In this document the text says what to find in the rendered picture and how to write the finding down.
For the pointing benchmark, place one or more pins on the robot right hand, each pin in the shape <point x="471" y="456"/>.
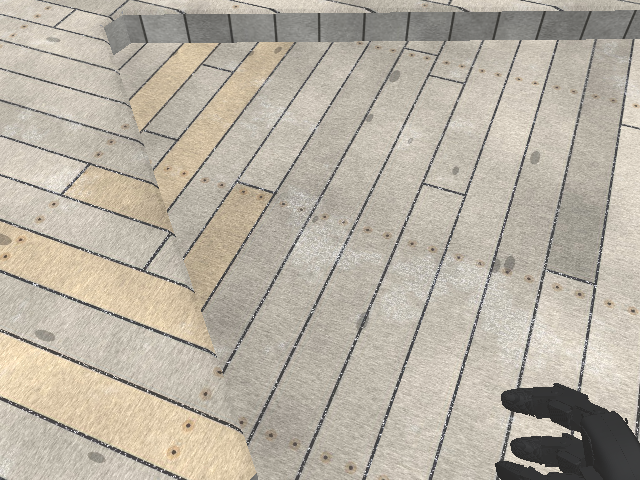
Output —
<point x="608" y="450"/>

